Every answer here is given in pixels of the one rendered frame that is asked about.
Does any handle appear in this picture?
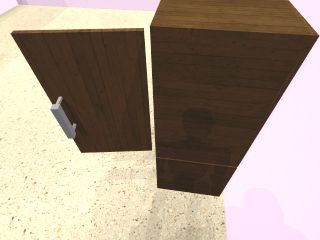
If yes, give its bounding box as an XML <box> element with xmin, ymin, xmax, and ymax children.
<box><xmin>50</xmin><ymin>96</ymin><xmax>77</xmax><ymax>139</ymax></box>

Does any cupboard door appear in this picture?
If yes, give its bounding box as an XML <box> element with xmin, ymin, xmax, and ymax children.
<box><xmin>10</xmin><ymin>28</ymin><xmax>152</xmax><ymax>153</ymax></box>

